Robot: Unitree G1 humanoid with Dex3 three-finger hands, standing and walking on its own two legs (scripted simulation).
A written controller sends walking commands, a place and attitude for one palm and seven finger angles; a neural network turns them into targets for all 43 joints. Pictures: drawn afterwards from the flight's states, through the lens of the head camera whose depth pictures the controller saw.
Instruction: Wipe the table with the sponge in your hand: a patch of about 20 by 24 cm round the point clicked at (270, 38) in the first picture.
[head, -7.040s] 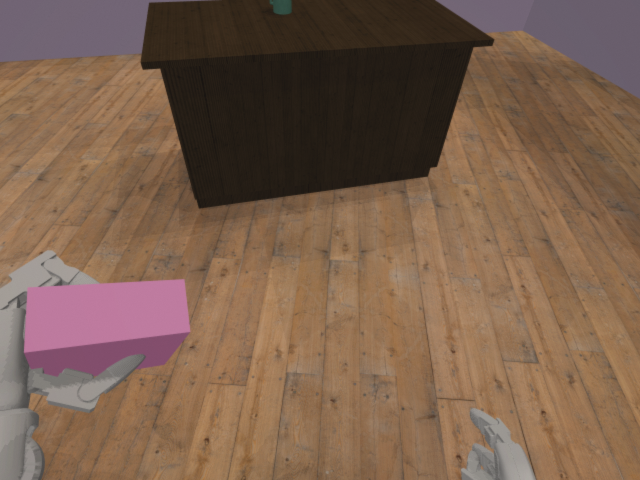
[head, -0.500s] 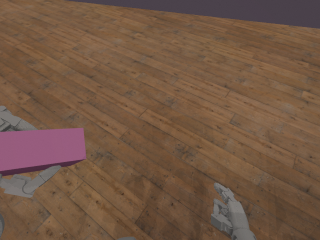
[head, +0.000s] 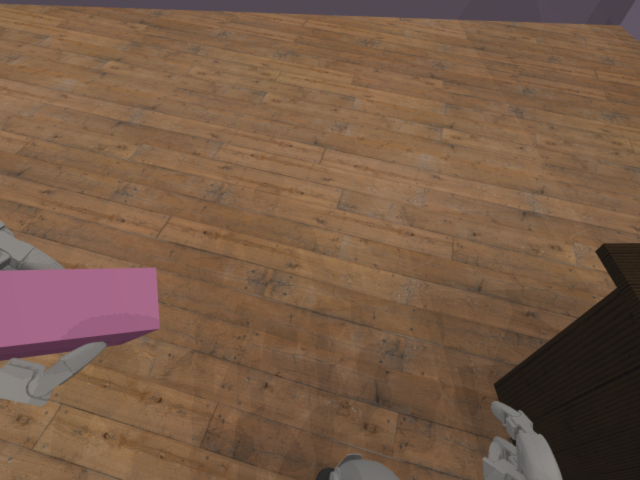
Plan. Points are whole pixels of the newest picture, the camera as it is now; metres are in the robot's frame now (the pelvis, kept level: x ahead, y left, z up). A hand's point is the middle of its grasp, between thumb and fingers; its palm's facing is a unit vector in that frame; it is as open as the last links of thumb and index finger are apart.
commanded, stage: turn to face it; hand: left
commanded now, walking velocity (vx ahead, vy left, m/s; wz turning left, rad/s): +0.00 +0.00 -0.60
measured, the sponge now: (87, 314) +0.22 +0.22 +0.16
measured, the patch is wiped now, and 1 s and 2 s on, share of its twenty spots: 0.00 0.00 0.00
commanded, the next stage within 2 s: none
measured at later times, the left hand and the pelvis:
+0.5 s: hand (260, 359) +0.19 +0.07 +0.18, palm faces +0.03 -0.81 -0.58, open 9.3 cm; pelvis -0.09 -0.08 +0.01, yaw -18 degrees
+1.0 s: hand (348, 459) +0.13 +0.00 +0.19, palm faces -0.07 -0.88 -0.48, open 9.3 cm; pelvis -0.18 -0.09 +0.00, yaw -35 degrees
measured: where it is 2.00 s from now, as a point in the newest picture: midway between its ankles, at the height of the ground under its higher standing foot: outside the picture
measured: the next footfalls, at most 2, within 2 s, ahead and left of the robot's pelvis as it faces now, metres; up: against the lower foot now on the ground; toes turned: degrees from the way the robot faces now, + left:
right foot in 0.24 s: +0.01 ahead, -0.16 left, +0.00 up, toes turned -16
left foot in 0.78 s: -0.09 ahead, +0.06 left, +0.00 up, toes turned -20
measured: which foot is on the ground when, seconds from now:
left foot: down 0.00-0.26, up 0.28-0.76, down 0.78-1.00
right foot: up 0.00-0.22, down 0.24-0.78, up 0.80-1.00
